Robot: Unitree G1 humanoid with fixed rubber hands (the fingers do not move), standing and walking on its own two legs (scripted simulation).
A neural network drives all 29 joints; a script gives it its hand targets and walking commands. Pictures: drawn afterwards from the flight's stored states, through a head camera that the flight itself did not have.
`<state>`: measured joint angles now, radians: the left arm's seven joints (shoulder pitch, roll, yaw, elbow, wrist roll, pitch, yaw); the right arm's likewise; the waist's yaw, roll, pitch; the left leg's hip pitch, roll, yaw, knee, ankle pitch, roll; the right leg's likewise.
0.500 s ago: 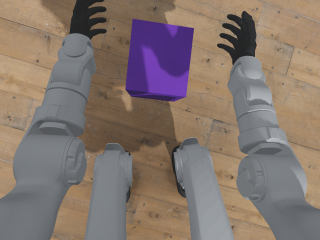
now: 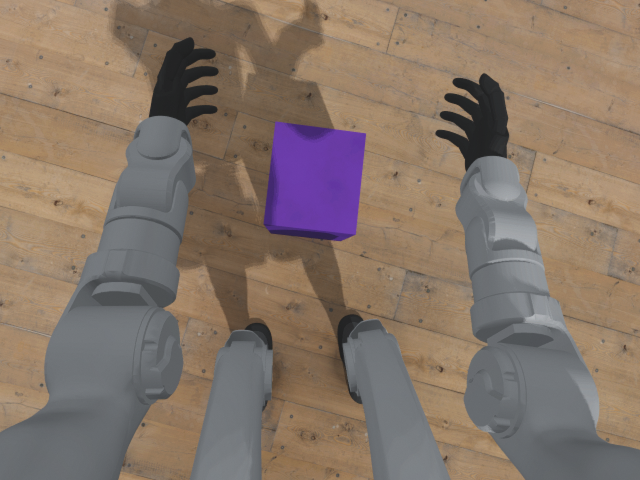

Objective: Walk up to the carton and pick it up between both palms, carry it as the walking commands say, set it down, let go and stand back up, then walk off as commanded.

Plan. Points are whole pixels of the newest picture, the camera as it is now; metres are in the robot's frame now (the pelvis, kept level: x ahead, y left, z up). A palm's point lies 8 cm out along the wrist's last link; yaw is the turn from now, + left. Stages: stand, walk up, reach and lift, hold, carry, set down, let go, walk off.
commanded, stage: set down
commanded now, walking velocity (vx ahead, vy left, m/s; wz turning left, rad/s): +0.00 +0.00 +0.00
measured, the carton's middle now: (312, 189) +0.50 -0.04 -0.50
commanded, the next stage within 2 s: let go in 0.24 s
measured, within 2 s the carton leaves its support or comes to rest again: neither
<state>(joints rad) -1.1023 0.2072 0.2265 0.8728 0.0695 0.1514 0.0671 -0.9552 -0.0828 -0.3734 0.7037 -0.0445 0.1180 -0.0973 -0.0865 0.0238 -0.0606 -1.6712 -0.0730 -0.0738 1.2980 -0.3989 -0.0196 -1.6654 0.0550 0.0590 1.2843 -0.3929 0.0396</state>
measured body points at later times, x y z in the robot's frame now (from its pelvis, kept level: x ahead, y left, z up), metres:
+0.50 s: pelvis +0.03 +0.00 +0.08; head +0.32 -0.01 +0.43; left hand +0.48 +0.15 -0.06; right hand +0.44 -0.22 -0.05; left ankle +0.07 +0.12 -0.58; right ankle +0.08 -0.13 -0.58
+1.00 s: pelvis +0.09 -0.01 +0.16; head +0.18 +0.00 +0.60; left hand +0.31 +0.21 +0.07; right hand +0.28 -0.24 +0.07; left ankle +0.07 +0.12 -0.58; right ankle +0.08 -0.13 -0.58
